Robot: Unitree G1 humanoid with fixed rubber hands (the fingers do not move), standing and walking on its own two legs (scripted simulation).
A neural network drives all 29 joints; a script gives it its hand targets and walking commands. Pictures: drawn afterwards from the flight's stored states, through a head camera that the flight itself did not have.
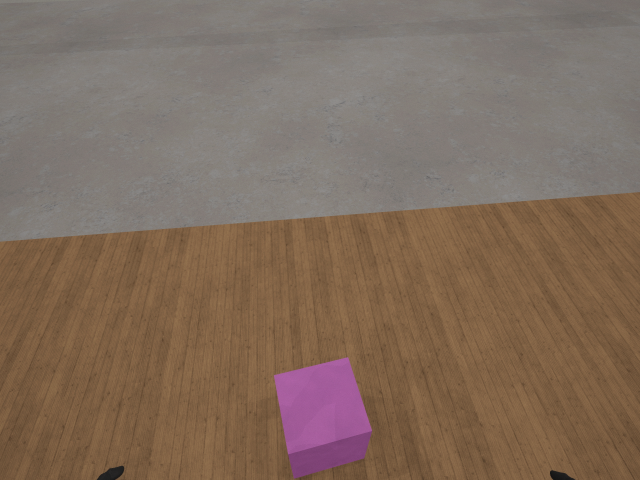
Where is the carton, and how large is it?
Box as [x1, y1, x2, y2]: [274, 357, 371, 478]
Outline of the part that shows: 347,357 274,375 286,445 294,478 363,458 371,429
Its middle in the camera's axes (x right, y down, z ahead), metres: +0.00 +0.49 +1.08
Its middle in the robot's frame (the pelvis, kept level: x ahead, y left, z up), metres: +0.42 +0.02 -0.66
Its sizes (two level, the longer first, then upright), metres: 0.210 0.200 0.250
